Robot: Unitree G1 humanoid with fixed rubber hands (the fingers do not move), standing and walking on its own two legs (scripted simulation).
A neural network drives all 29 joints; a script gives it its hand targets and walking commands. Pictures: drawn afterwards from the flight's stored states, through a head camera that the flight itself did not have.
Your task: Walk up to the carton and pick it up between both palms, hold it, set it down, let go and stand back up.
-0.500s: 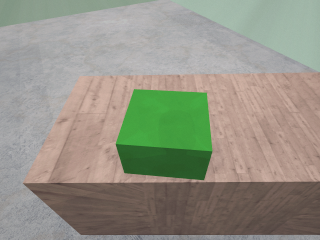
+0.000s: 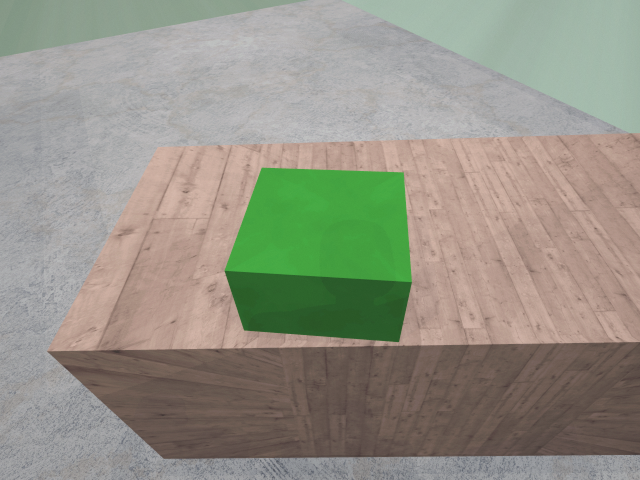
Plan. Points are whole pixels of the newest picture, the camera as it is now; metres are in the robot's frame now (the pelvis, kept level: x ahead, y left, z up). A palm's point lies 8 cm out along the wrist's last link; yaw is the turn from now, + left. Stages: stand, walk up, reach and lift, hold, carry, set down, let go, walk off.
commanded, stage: stand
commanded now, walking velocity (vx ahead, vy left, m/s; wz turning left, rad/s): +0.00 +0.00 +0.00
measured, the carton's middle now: (325, 249) +0.52 +0.01 -0.05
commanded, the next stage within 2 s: none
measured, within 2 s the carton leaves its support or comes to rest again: neither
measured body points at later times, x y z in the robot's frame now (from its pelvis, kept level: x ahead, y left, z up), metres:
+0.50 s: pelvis +0.02 +0.00 +0.00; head +0.00 +0.00 +0.45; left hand +0.05 +0.26 -0.13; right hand +0.03 -0.27 -0.14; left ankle +0.04 +0.13 -0.73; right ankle +0.09 -0.11 -0.73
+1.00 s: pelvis +0.07 +0.01 +0.00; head +0.08 +0.01 +0.45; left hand +0.10 +0.27 -0.13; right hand +0.10 -0.25 -0.14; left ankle +0.04 +0.13 -0.73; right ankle +0.09 -0.11 -0.73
